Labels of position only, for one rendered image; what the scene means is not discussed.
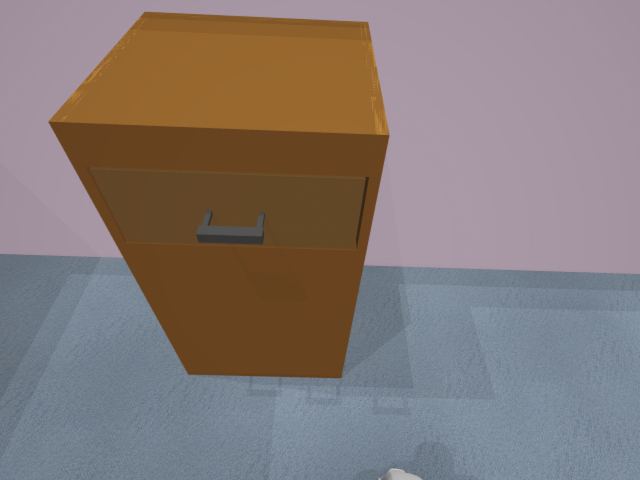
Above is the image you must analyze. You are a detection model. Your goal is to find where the handle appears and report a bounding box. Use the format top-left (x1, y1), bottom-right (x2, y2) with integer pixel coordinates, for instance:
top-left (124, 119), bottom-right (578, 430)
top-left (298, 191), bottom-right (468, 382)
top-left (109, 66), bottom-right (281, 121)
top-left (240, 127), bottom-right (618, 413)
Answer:
top-left (196, 210), bottom-right (265, 245)

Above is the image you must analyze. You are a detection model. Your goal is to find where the drawer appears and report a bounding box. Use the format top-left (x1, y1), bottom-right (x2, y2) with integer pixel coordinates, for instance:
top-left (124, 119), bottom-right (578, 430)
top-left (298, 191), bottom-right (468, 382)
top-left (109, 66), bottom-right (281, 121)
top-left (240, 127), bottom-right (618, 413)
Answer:
top-left (90, 167), bottom-right (366, 249)

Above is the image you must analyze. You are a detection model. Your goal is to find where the cabinet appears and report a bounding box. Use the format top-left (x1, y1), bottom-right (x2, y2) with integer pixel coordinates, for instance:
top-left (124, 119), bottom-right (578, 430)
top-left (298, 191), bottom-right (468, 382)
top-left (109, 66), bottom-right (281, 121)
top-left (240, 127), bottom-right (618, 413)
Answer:
top-left (48, 12), bottom-right (389, 378)

